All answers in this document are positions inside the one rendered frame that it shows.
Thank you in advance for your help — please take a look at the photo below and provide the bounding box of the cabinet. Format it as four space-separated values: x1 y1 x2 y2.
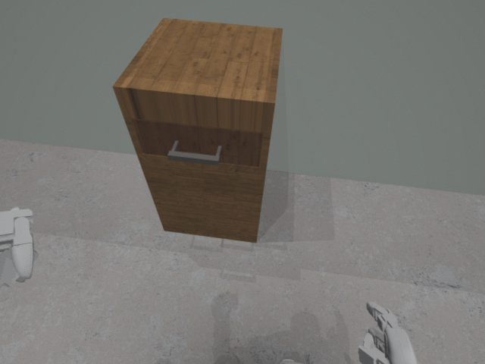
113 18 283 243

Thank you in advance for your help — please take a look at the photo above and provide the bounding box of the robot left hand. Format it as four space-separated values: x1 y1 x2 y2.
0 207 39 287

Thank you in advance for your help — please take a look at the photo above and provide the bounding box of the handle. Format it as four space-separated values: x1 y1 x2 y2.
167 140 222 166

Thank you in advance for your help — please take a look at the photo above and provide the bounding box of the drawer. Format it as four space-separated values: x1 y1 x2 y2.
132 118 263 167

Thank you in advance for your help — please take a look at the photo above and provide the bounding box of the robot right hand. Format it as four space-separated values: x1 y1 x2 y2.
358 301 418 364

